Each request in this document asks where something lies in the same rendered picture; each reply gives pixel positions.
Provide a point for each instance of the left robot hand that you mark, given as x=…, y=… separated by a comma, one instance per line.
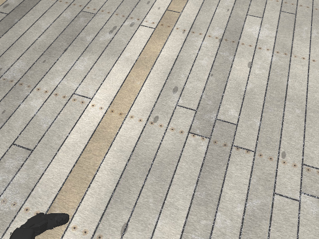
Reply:
x=38, y=224

